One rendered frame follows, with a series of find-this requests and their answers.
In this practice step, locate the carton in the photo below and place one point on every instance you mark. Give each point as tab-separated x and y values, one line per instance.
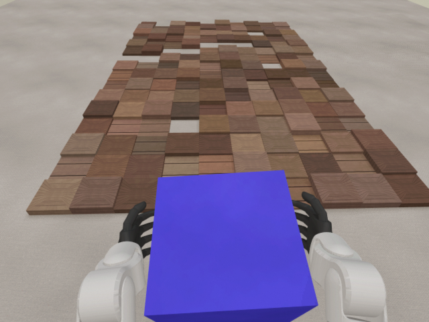
227	248

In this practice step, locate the robot right forearm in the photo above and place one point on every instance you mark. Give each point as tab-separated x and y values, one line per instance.
354	289

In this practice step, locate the robot left forearm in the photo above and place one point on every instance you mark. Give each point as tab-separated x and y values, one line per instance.
107	294

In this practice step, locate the left robot hand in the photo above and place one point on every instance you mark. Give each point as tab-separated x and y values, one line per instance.
132	230

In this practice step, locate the right robot hand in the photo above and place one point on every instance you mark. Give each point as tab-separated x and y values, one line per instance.
317	221

